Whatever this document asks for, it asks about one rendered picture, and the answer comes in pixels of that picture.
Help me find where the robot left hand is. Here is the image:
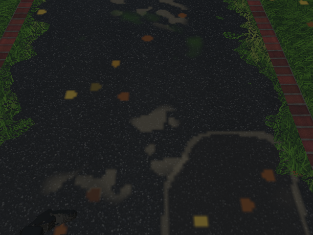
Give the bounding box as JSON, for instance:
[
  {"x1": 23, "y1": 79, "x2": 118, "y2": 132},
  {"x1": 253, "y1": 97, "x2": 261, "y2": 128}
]
[{"x1": 20, "y1": 209, "x2": 77, "y2": 235}]

